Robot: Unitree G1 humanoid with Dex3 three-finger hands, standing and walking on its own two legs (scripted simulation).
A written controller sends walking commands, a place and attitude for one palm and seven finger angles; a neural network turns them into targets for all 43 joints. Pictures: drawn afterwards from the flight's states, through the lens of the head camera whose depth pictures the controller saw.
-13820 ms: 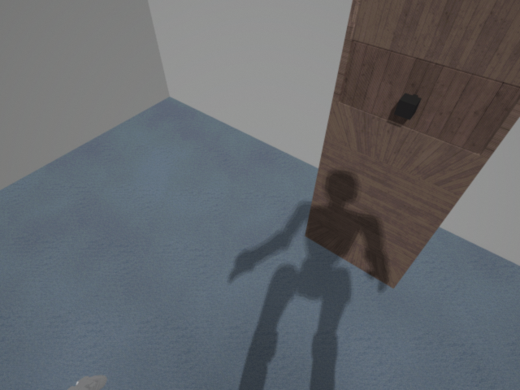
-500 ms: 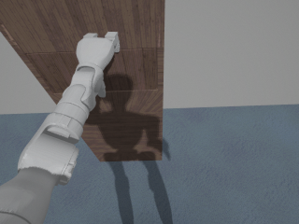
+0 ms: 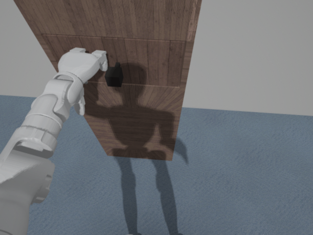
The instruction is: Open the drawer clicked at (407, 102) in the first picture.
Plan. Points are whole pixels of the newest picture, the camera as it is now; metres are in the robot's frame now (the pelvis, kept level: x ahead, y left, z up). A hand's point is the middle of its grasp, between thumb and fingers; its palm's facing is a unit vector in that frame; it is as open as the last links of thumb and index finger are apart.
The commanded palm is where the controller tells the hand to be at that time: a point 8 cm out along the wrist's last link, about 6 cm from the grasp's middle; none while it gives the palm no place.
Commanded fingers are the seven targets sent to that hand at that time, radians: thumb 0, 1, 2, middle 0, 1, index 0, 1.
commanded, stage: move the hooked fingers above the handle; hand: left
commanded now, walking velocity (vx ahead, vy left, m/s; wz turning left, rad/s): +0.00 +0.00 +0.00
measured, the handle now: (115, 72) +0.55 +0.13 +0.06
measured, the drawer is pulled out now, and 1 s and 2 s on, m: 0.00 0.00 0.00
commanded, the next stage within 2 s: none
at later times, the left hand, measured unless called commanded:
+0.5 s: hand (106, 62) +0.51 +0.14 +0.13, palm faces -0.03 -0.02 -1.00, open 13.5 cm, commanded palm +0.50 +0.16 +0.18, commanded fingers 0.00 -0.50 0.30 -0.30 -1.20 -0.30 -1.20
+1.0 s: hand (109, 63) +0.52 +0.13 +0.12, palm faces +0.03 -0.05 -1.00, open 13.5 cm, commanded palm +0.49 +0.16 +0.18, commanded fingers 0.00 -0.50 0.30 -0.30 -1.20 -0.30 -1.20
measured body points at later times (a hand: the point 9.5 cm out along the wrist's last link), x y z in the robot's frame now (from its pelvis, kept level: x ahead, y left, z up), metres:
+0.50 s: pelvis +0.00 +0.01 +0.00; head +0.05 -0.02 +0.45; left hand +0.51 +0.14 +0.18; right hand +0.06 -0.24 -0.14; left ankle +0.00 +0.11 -0.73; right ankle +0.00 -0.11 -0.73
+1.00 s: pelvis +0.01 +0.00 +0.00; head +0.07 -0.03 +0.45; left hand +0.51 +0.13 +0.18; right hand +0.02 -0.28 -0.14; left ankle +0.00 +0.11 -0.73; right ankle +0.00 -0.11 -0.73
